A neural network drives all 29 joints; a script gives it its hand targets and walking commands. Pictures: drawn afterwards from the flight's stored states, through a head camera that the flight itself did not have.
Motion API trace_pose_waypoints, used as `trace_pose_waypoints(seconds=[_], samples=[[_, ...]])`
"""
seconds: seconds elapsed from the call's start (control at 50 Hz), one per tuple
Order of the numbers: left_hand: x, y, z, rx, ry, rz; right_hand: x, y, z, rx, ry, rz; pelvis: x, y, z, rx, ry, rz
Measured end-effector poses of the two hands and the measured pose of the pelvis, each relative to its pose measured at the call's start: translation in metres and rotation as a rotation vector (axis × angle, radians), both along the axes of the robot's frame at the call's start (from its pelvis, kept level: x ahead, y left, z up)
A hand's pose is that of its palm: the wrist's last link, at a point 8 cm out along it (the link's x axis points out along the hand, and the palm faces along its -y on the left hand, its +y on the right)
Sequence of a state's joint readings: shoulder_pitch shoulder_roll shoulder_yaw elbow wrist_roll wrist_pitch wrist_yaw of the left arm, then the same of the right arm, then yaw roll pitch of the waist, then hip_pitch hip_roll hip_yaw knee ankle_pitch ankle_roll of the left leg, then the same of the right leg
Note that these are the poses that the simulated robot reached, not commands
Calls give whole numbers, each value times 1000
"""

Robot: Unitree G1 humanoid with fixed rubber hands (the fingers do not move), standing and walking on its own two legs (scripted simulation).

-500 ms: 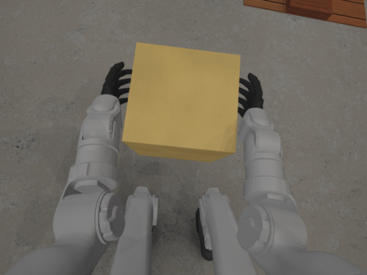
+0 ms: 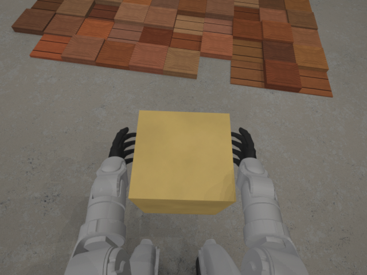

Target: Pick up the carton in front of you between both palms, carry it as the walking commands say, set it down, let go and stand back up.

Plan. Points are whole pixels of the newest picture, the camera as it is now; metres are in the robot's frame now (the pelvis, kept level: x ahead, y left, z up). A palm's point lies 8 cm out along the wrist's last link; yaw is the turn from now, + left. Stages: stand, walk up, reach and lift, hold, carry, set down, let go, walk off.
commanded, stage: reach and lift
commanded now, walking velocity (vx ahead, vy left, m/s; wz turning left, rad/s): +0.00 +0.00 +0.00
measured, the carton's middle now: (181, 169) +0.37 +0.00 -0.10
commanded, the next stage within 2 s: hold in 1.42 s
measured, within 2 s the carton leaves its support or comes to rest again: neither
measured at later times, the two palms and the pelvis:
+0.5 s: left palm (103, 156) +0.32 +0.15 +0.10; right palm (272, 151) +0.33 -0.15 +0.10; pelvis +0.03 +0.00 +0.08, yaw +0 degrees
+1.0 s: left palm (100, 152) +0.32 +0.15 +0.11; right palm (272, 147) +0.33 -0.15 +0.11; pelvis +0.03 +0.00 +0.08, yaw +0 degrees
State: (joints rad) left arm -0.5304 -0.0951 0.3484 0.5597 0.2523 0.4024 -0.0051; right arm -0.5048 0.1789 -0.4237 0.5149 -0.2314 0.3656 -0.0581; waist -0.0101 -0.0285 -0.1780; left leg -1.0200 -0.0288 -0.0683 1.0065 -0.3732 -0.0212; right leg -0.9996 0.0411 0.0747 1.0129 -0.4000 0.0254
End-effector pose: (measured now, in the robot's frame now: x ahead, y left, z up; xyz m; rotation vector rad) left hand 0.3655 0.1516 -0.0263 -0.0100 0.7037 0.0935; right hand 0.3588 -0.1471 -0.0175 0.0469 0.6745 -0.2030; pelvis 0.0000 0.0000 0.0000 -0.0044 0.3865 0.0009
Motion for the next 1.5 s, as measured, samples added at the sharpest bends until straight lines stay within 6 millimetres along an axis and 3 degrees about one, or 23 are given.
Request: trace_pose_waypoints(seconds=[0.24,0.38,0.46,0.76,1.2,1.5], samples=[[-26,-2,72,8,-13,27,-17,-2,70,-13,-11,44,23,-3,53,5,-206,1],[-40,-4,109,23,-36,33,-26,-4,107,-29,-33,74,29,-3,70,7,-338,2],[-45,-5,122,36,-29,24,-31,-5,119,-40,-26,84,29,-4,74,7,-400,2],[-49,-2,127,31,-15,30,-35,-2,123,-34,-12,81,17,-2,75,7,-459,3],[-42,-2,136,59,-11,7,-28,-2,132,-62,-6,102,36,-1,81,6,-471,0],[-48,-4,147,60,-29,11,-33,-3,143,-63,-25,104,36,-3,82,7,-491,4]])
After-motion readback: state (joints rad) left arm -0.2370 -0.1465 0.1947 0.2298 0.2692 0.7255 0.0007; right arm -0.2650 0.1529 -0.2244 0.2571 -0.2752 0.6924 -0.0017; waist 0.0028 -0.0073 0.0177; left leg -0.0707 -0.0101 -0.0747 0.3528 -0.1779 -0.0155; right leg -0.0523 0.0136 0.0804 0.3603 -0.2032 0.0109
